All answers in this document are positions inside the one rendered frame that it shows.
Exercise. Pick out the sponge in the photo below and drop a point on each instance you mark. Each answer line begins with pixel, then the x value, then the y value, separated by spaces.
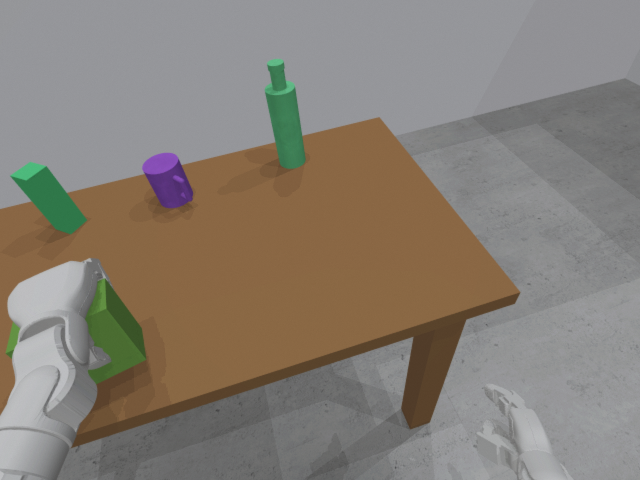
pixel 112 328

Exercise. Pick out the robot right forearm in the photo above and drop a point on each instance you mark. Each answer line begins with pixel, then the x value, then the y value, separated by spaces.
pixel 540 465

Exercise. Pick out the robot right hand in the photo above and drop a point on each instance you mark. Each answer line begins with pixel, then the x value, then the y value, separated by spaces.
pixel 503 444

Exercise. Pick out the robot left hand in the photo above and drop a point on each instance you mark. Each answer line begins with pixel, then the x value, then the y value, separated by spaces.
pixel 70 287

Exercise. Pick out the table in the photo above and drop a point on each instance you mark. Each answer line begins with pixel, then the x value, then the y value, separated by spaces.
pixel 268 273

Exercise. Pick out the robot left forearm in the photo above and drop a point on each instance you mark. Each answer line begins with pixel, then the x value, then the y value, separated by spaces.
pixel 52 395

